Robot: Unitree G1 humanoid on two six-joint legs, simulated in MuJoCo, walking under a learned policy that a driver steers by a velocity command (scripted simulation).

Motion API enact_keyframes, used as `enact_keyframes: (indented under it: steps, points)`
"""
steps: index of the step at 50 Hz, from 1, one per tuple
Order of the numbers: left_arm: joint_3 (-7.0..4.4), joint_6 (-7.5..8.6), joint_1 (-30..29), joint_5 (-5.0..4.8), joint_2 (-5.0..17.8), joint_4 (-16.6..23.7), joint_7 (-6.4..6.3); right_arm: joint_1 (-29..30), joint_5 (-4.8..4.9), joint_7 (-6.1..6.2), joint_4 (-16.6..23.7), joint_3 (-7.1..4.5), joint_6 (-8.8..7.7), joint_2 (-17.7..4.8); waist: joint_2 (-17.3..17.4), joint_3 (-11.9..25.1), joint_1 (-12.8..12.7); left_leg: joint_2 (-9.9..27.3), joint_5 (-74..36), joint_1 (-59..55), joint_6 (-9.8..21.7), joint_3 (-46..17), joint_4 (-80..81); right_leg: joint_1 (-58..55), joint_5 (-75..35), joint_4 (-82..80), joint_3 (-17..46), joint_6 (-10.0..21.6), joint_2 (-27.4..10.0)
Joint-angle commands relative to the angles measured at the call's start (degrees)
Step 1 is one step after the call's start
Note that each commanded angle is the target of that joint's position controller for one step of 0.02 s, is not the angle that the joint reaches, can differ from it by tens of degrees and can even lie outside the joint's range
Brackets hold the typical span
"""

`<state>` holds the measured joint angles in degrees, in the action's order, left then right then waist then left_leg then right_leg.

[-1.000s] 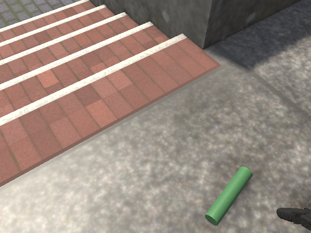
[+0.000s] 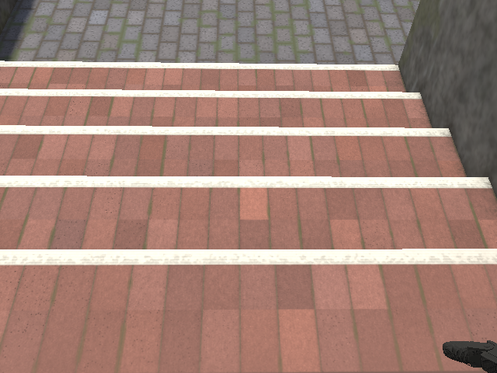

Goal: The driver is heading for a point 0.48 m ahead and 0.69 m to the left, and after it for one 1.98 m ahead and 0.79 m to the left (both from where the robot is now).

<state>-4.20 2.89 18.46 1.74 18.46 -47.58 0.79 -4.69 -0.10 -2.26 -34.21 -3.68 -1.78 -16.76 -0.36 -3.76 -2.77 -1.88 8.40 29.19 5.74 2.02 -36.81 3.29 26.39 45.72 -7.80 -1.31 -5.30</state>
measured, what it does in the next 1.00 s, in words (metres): walks ahead, turning left: right foot, then left foot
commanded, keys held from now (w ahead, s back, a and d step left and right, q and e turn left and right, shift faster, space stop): w+q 0.20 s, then w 0.18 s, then no key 0.32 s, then q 0.22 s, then w+q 0.08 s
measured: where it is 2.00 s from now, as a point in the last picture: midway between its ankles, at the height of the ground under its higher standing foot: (167, 254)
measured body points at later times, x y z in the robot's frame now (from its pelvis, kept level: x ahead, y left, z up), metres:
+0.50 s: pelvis +0.32 -0.02 +0.02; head +0.34 +0.00 +0.46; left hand +0.49 +0.25 -0.07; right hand +0.41 -0.28 -0.10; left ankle +0.14 +0.08 -0.64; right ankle +0.43 -0.10 -0.71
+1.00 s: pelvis +0.43 +0.02 +0.03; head +0.44 +0.04 +0.48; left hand +0.47 +0.34 -0.07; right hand +0.65 -0.19 -0.07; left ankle +0.40 +0.14 -0.70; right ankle +0.43 -0.10 -0.71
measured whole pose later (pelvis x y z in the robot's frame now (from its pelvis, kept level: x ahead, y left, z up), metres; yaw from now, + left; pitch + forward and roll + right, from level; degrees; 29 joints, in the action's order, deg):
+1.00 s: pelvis +0.43 +0.02 +0.03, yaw +19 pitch +2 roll -1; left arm -4.9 5.7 10.8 1.8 17.4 -41.1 -2.2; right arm -11.7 -3.4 -1.8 -44.5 -2.2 -4.1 -16.9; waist -0.9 0.1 -1.3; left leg 3.3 20.4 20.3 0.0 2.4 -37.7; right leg 8.3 15.4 22.1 -9.8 1.1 -1.9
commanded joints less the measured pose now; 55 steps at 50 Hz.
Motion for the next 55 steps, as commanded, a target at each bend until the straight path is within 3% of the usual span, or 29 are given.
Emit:
enact_keyframes:
  steps: [1,2,3,6,9,13,16,19,21,22,23,24,25,27,28,29,32,34,36,37,38,40,42,44,47,49,53,54,55]
  points:
    - [2.02,4.65,-5.3,4.72,-0.5,6.7,4.6,-31.5,-4.78,0.21,-7.5,-2.21,-3.53,-6.4,6.3,5.3,14.1,14.4,29.2,-51.7,10.7,-43.3,18.0,54.2,-2.5,30.0,15.3,3.2,6.7]
    - [2.13,5.85,-7.8,3.5,2.7,8.2,3.16,-25.8,-3.28,-0.1,-7.6,-1.56,-4.75,-6.3,6.5,3.7,11.6,13.5,21.8,-41.7,10.3,-36.1,19.1,51.4,-5.0,30.6,15.0,3.5,3.6]
    - [2.3,5.98,-6.7,3.97,2.6,9.0,2.03,-22.0,-2.46,-0.73,-7.0,0.16,-5.38,-2.8,5.4,6.5,7.9,11.7,16.8,-36.7,10.7,-32.9,18.6,47.6,-6.6,29.7,15.6,3.6,2.3]
    - [3.26,3.54,-4.2,3.69,2.7,9.1,-0.19,-9.4,-3.43,-1.17,-4.9,2.33,-5.93,-1.3,3.1,6.2,0.5,10.9,10.8,-13.3,11.1,-27.5,22.5,36.2,-11.2,24.0,15.0,1.7,-0.8]
    - [4.92,2.01,-7.4,2.67,1.2,10.4,-0.64,-7.4,-4.54,-1.8,-4.6,1.91,-6.96,-4.3,1.5,3.8,1.0,7.6,2.6,-3.5,10.8,-20.4,24.2,30.2,-16.7,10.1,11.6,-1.6,-1.1]
    - [6.97,0.96,-16.7,2.27,-1.1,12.5,1.7,-18.9,-4.08,-4.39,-9.0,0.35,-6.25,-7.6,2.6,2.1,7.1,7.8,-6.0,-7.6,11.0,-18.4,20.4,25.4,-27.8,-6.8,7.4,-2.0,2.3]
    - [6.61,1.35,-22.0,2.22,1.0,13.3,1.82,-23.0,-3.86,-4.15,-11.0,0.21,-5.37,-6.7,3.2,1.1,8.7,11.8,-8.9,-19.9,10.6,-23.2,18.0,30.9,-29.1,-13.4,8.3,-0.1,3.3]
    - [5.99,2.17,-22.8,1.27,2.8,13.4,0.99,-20.5,-3.93,-2.84,-11.7,-0.04,-4.92,-7.2,4.0,2.0,6.6,12.4,-17.5,-26.1,6.8,-22.8,15.3,26.7,-29.3,-18.0,6.7,4.0,4.6]
    - [4.2,3.99,-9.4,-0.92,6.5,9.0,0.72,-18.3,-4.06,-2.38,-10.9,0.46,-5.38,-5.8,-0.6,13.0,0.9,3.6,-32.5,-18.7,-1.7,-14.3,0.9,-0.5,-47.0,-16.5,7.5,10.9,2.9]
    - [2.92,3.97,3.3,-0.7,9.8,6.3,1.19,-29.2,-5.54,-1.59,-10.9,2.54,-6.16,0.6,-13.3,32.0,1.6,-4.3,-7.3,-3.1,-6.7,-11.5,-16.6,-32.0,-64.0,-13.3,27.2,27.0,-12.9]
    - [2.96,2.73,11.6,0.83,7.0,4.3,1.53,-26.5,-3.76,-1.99,-11.1,1.77,-5.99,-2.4,-11.3,33.7,-4.1,-7.9,28.0,9.0,-8.9,-8.8,-34.1,-38.1,-59.7,-20.0,41.4,29.9,-20.4]
    - [1.78,3.2,10.5,1.02,8.4,3.1,1.12,-18.0,-2.61,-1.81,-8.5,0.69,-4.99,-4.0,-3.1,20.9,-4.5,-3.5,24.6,13.1,-7.4,-10.6,-39.3,-25.5,-51.8,-23.6,36.1,22.8,-18.7]
    - [1.93,3.29,2.6,0.26,7.1,4.0,0.66,-14.6,-2.57,-0.44,-7.8,0.59,-4.37,-3.8,-1.3,11.6,-0.8,1.1,20.9,13.2,-7.5,-9.3,-38.5,-12.6,-51.0,-25.4,28.2,19.6,-16.2]
    - [3.89,3.19,-6.6,-0.61,-0.4,6.1,0.29,-15.5,-5.29,0.46,-8.4,1.41,-3.88,-2.6,-3.4,11.3,4.3,6.3,19.8,5.3,-9.0,-9.2,-29.7,-1.3,-67.8,-27.4,20.6,18.7,-12.1]
    - [4.29,3.48,-9.5,-0.8,-1.8,7.2,0.27,-15.0,-5.54,0.09,-8.4,2.2,-3.72,-0.9,-3.3,12.8,6.1,8.1,20.8,1.3,-10.5,-8.3,-25.4,1.7,-68.4,-28.0,17.9,17.4,-10.2]
    - [4.05,4.01,-12.9,-0.88,-1.5,8.4,0.59,-16.6,-4.94,-0.42,-9.3,2.33,-3.4,-0.3,-2.3,13.2,8.0,8.7,19.9,-3.1,-12.1,-7.2,-20.6,5.7,-65.5,-28.0,14.7,16.0,-7.7]
    - [1.27,5.08,-18.6,-1.05,5.7,9.9,2.76,-19.7,-2.13,-3.06,-12.3,2.16,-2.46,-1.3,-2.4,11.2,10.2,6.2,5.0,-17.0,-15.4,-0.1,-6.9,20.6,-61.4,-26.3,5.8,12.6,-1.0]
    - [0.88,4.6,-17.9,-1.19,6.1,9.2,4.26,-20.7,-1.25,-3.35,-12.8,1.96,-3.07,-2.7,-1.1,10.2,10.9,5.6,-6.1,-20.9,-13.5,-0.4,0.2,22.6,-53.5,-22.1,7.8,11.6,-2.2]
    - [1.74,4.02,-13.9,-2.24,2.8,7.6,5.75,-18.1,-0.8,-1.75,-11.3,1.11,-4.57,-5.9,0.3,11.1,9.6,7.6,-16.7,-19.2,-8.9,-3.4,5.3,18.0,-40.5,-19.2,11.1,8.9,-3.1]
    - [1.5,3.64,-7.3,-2.71,1.7,7.3,5.21,-10.1,-0.05,-1.12,-8.4,0.97,-5.05,-8.8,3.1,11.6,2.9,10.5,-21.7,-14.3,-3.9,-7.2,8.1,12.0,-28.4,-19.6,9.7,6.1,-0.3]
    - [0.13,3.3,-2.0,-2.3,5.1,6.7,3.48,-3.5,-0.47,-0.89,-5.9,0.59,-4.74,-10.0,3.3,12.0,-1.3,11.1,-13.6,-10.1,0.1,-8.7,7.8,7.1,-22.9,-19.3,8.2,5.7,1.6]
    - [-2.59,3.19,-3.9,-1.26,10.4,8.8,0.39,-0.9,-1.36,0.79,-4.3,-0.29,-3.85,-10.3,2.5,11.0,-1.6,8.3,-2.1,-1.3,-0.4,-8.8,6.8,1.0,-21.6,-20.5,11.4,12.3,-2.4]
    - [-2.67,3.63,-3.4,-1.85,8.3,8.6,-0.93,-2.9,-2.3,1.66,-4.7,0.6,-3.38,-5.8,-3.9,7.9,-0.7,5.0,8.6,2.6,-4.8,-3.4,0.0,-1.1,-27.9,-27.8,20.0,20.7,-13.1]
    - [-2.28,4.21,-5.0,-0.97,5.9,9.7,-2.34,-5.5,-3.66,2.03,-5.4,0.72,-3.42,-4.7,-6.0,7.0,0.1,6.6,21.0,2.8,-5.8,-4.0,-10.7,-1.1,-34.1,-30.4,21.2,22.0,-17.8]
    - [-2.91,4.28,-8.5,-0.2,6.7,10.2,-4.06,-6.0,-4.14,1.36,-6.5,0.99,-3.13,-3.3,-2.8,5.7,0.9,7.1,15.9,-0.5,-6.7,-1.1,-4.2,-2.0,-29.7,-31.6,12.5,15.3,-13.6]
    - [-3.35,3.08,-8.3,0.44,8.3,9.7,-3.61,-4.5,-3.13,-0.12,-7.0,1.22,-2.79,-2.3,-3.8,4.2,0.1,4.8,9.6,-5.9,-5.8,1.9,1.7,0.3,-18.0,-33.9,9.8,13.7,-11.4]
    - [-1.91,1.97,-10.2,1.57,5.9,8.6,-2.29,-9.4,-2.14,-1.22,-8.8,-1.19,-5.51,-7.3,-2.7,5.1,3.7,1.7,2.8,-22.8,1.8,0.5,11.5,7.7,-2.4,-27.5,5.8,10.9,-9.7]
    - [-0.65,2.23,-9.5,2.21,2.1,9.1,-2.47,-13.4,-2.89,-0.24,-9.2,-2.26,-6.39,-10.0,2.8,8.2,5.0,7.7,2.3,-30.7,7.1,-9.3,12.6,13.8,-2.5,-16.1,1.0,7.4,-5.2]
    - [0.77,3.23,-14.3,2.47,-0.9,13.0,-1.6,-20.1,-2.63,0.91,-9.1,-3.04,-6.97,-13.8,13.0,10.9,9.6,19.5,2.4,-42.6,18.0,-35.5,20.3,30.3,5.1,-1.1,0.1,2.2,4.7]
